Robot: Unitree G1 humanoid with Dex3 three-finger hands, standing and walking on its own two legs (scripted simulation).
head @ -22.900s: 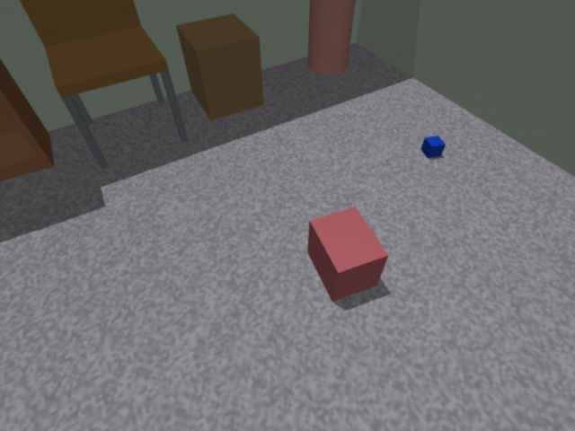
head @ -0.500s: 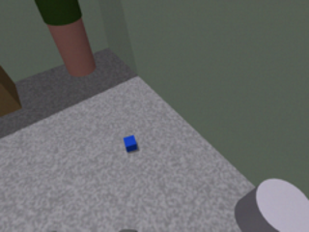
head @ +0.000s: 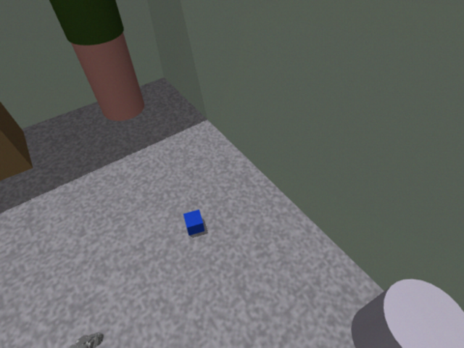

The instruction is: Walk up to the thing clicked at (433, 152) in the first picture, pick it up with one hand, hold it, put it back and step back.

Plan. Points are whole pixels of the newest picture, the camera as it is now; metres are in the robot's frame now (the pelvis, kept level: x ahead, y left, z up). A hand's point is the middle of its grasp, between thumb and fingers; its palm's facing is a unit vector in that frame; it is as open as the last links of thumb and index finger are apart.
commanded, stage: walk up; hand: left
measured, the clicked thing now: (194, 222) +0.74 +0.22 -0.72
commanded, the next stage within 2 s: stand in 0.30 s
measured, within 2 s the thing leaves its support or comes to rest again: neither
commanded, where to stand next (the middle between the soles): +0.36 -0.01 m, yaw -2 degrees
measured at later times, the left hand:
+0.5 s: hand out of the picture +0.09 +0.25 -0.14, palm faces +0.00 -0.94 -0.33, open 7.4 cm
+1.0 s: hand out of the picture +0.08 +0.24 -0.14, palm faces -0.04 -0.94 -0.35, open 7.4 cm
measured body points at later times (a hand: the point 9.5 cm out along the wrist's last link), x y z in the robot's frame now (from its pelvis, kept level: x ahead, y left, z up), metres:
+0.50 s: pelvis +0.00 -0.01 +0.02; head +0.01 -0.01 +0.47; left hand +0.09 +0.29 -0.11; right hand +0.11 -0.31 -0.11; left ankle +0.00 +0.12 -0.73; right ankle +0.02 -0.14 -0.73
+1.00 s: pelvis +0.00 -0.02 +0.02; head +0.01 -0.02 +0.47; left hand +0.08 +0.29 -0.11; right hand +0.06 -0.32 -0.12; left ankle +0.00 +0.12 -0.73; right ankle +0.02 -0.14 -0.73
